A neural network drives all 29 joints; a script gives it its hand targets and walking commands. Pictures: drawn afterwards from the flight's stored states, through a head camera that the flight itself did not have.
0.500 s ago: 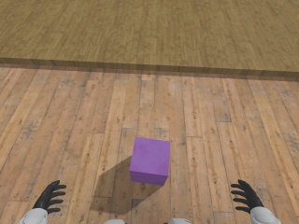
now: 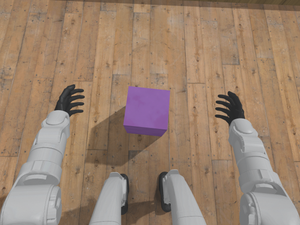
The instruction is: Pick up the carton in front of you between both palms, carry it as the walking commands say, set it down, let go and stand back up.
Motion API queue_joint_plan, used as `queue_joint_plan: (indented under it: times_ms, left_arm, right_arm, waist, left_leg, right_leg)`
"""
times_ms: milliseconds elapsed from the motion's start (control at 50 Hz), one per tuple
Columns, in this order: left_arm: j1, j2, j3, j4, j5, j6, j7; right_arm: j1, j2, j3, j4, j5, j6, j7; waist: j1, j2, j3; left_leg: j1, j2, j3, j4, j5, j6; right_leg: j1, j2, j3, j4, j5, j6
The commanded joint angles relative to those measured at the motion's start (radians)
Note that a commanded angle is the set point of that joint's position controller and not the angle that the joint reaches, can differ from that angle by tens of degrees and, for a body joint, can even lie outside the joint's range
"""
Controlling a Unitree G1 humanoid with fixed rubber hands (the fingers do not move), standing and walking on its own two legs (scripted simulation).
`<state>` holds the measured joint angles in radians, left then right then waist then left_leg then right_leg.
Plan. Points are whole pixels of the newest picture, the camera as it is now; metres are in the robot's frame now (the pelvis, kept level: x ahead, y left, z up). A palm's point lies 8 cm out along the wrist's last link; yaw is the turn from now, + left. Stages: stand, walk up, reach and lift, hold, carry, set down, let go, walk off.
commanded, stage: reach and lift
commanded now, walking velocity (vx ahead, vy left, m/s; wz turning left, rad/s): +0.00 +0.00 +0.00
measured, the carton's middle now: (146, 113) +0.52 -0.03 -0.57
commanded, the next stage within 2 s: none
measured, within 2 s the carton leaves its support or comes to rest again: neither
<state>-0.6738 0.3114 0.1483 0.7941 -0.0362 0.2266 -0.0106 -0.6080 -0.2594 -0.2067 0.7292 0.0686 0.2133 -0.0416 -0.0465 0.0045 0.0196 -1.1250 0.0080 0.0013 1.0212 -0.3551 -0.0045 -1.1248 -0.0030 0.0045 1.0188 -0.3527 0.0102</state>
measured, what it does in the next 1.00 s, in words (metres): lowers itself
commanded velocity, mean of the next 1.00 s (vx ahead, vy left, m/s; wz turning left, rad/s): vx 0.00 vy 0.00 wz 0.00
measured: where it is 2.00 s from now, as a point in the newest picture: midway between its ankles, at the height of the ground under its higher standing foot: (144, 200)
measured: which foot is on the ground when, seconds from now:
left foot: down 0.00-1.00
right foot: down 0.00-1.00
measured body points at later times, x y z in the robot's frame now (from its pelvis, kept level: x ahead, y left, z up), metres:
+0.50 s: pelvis -0.01 +0.00 -0.04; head +0.33 +0.00 +0.26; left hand +0.57 +0.17 -0.16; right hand +0.52 -0.22 -0.16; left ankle +0.06 +0.12 -0.66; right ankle +0.06 -0.12 -0.66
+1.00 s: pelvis -0.04 +0.01 -0.24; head +0.33 +0.01 +0.02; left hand +0.55 +0.16 -0.40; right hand +0.50 -0.22 -0.40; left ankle +0.06 +0.13 -0.66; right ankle +0.06 -0.12 -0.66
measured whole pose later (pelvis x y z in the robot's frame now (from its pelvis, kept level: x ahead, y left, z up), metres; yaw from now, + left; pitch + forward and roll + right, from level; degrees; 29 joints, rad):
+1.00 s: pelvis -0.04 +0.01 -0.24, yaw -2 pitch +49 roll -2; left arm -1.43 0.42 0.08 1.02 -0.14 0.14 0.09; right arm -1.31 -0.30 -0.25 0.93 0.17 0.12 -0.13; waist -0.07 0.00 0.12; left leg -2.20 -0.03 -0.04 1.90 -0.55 -0.02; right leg -2.19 0.02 0.02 1.88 -0.53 0.04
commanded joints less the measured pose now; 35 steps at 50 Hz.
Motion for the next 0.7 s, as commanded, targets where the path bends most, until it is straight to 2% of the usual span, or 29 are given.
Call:
queue_joint_plan:
  times_ms: [0, 60, 140, 220, 300, 360, 420, 500, 560, 640, 680]
  left_arm:
    - [-0.369, 0.158, 0.036, -0.044, -0.006, 0.005, 0.002]
    - [-0.556, 0.177, 0.037, 0.02, -0.011, 0.027, -0.001]
    - [-0.751, 0.197, 0.05, 0.114, 0.003, 0.042, -0.009]
    - [-0.891, 0.199, 0.08, 0.183, 0.038, 0.029, -0.017]
    - [-0.996, 0.197, 0.115, 0.193, 0.083, 0.006, -0.02]
    - [-1.006, 0.193, 0.136, 0.157, 0.114, -0.012, -0.015]
    - [-0.969, 0.151, 0.15, 0.131, 0.133, -0.039, -0.014]
    - [-0.879, 0.069, 0.183, 0.117, 0.164, -0.085, -0.011]
    - [-0.819, 0.036, 0.205, 0.125, 0.182, -0.112, 0.0]
    - [-0.773, 0.03, 0.201, 0.142, 0.177, -0.136, 0.016]
    - [-0.775, 0.041, 0.184, 0.141, 0.159, -0.145, 0.028]
  right_arm:
    - [-0.333, -0.126, -0.041, -0.068, 0.008, 0.009, -0.016]
    - [-0.498, -0.127, -0.058, -0.026, 0.006, 0.035, -0.029]
    - [-0.67, -0.128, -0.095, 0.035, -0.013, 0.051, -0.043]
    - [-0.797, -0.115, -0.147, 0.07, -0.046, 0.041, -0.048]
    - [-0.881, -0.096, -0.2, 0.057, -0.08, 0.018, -0.044]
    - [-0.869, -0.087, -0.229, 0.019, -0.102, -0.006, -0.04]
    - [-0.814, -0.057, -0.248, 0.002, -0.117, -0.039, -0.029]
    - [-0.733, -0.003, -0.277, 0.012, -0.146, -0.098, -0.011]
    - [-0.69, 0.012, -0.293, 0.035, -0.164, -0.133, -0.007]
    - [-0.661, 0.016, -0.294, 0.075, -0.169, -0.157, -0.011]
    - [-0.671, 0.013, -0.275, 0.078, -0.153, -0.163, -0.016]
  waist:
    - [-0.007, 0.019, -0.697]
    - [-0.019, 0.029, -0.738]
    - [-0.037, 0.04, -0.808]
    - [-0.049, 0.046, -0.86]
    - [-0.056, 0.057, -0.954]
    - [-0.058, 0.074, -1.096]
    - [-0.06, 0.098, -1.155]
    - [-0.057, 0.103, -1.101]
    - [-0.049, 0.093, -1.061]
    - [-0.045, 0.072, -1.003]
    - [-0.04, 0.061, -1.014]
  left_leg:
    - [0.311, -0.045, 0.0, -0.079, 0.159, -0.011]
    - [0.256, -0.046, 0.008, -0.078, 0.039, -0.016]
    - [0.192, -0.056, 0.019, -0.054, -0.023, -0.024]
    - [0.14, -0.065, 0.018, -0.031, -0.003, -0.026]
    - [0.154, -0.075, 0.017, -0.011, 0.094, -0.023]
    - [0.242, -0.083, 0.015, 0.013, 0.278, -0.021]
    - [0.311, -0.086, -0.001, 0.052, 0.485, -0.017]
    - [0.239, -0.079, -0.028, 0.12, 0.659, -0.014]
    - [0.094, -0.074, -0.038, 0.192, 0.668, -0.014]
    - [-0.179, -0.08, -0.022, 0.304, 0.513, -0.029]
    - [-0.271, -0.083, -0.015, 0.372, 0.484, -0.032]
  right_leg:
    - [0.231, 0.035, -0.032, -0.098, 0.185, 0.033]
    - [0.187, 0.037, -0.048, -0.096, 0.065, 0.035]
    - [0.146, 0.045, -0.062, -0.073, 0.005, 0.039]
    - [0.113, 0.051, -0.067, -0.048, 0.025, 0.044]
    - [0.111, 0.061, -0.072, -0.025, 0.125, 0.05]
    - [0.135, 0.072, -0.079, -0.008, 0.29, 0.049]
    - [0.067, 0.078, -0.074, 0.011, 0.444, 0.041]
    - [-0.085, 0.076, -0.057, 0.06, 0.568, 0.038]
    - [-0.188, 0.071, -0.045, 0.134, 0.581, 0.042]
    - [-0.273, 0.065, -0.043, 0.267, 0.506, 0.049]
    - [-0.295, 0.068, -0.039, 0.342, 0.506, 0.053]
